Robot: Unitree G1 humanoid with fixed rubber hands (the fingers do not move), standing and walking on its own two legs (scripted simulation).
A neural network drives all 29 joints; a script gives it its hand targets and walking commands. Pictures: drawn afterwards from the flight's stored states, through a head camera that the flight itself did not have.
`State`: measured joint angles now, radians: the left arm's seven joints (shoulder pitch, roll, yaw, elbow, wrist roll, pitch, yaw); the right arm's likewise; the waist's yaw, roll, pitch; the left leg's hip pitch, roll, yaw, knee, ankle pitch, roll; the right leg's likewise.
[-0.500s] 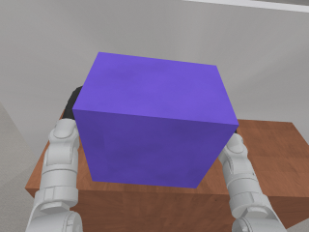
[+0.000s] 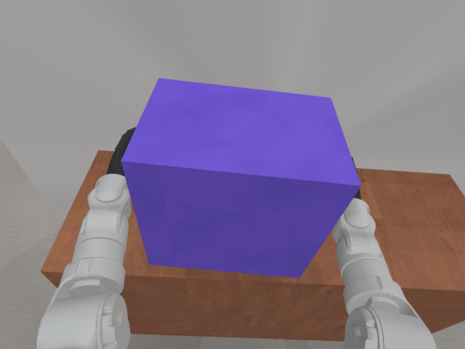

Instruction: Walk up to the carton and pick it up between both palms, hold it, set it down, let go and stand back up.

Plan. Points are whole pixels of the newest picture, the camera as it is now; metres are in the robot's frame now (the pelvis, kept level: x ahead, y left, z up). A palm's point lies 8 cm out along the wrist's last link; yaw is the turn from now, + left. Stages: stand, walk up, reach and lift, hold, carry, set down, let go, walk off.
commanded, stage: set down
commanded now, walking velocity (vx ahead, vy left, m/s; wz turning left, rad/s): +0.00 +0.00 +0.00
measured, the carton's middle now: (234, 186) +0.41 +0.01 +0.06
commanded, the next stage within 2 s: none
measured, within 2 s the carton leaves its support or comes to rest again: neither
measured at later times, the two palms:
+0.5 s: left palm (131, 175) +0.42 +0.21 +0.06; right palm (338, 195) +0.40 -0.19 +0.06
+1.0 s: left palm (137, 181) +0.43 +0.20 +0.03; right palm (332, 202) +0.41 -0.19 +0.03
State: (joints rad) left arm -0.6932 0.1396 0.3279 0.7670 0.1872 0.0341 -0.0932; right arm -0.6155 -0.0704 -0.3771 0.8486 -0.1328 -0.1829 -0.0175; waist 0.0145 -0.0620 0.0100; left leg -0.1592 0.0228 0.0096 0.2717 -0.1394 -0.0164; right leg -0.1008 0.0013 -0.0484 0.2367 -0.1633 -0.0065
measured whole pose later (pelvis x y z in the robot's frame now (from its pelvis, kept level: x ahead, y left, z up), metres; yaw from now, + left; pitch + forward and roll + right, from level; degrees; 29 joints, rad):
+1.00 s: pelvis +0.00 +0.00 -0.01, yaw -1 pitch +16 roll -1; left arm -0.88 0.22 0.30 1.30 0.10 -0.34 -0.04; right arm -0.73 -0.09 -0.49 1.07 -0.24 -0.35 -0.02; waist 0.00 -0.01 -0.10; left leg -0.48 0.04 0.04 0.34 -0.14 -0.01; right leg -0.42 0.00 -0.05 0.29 -0.15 0.00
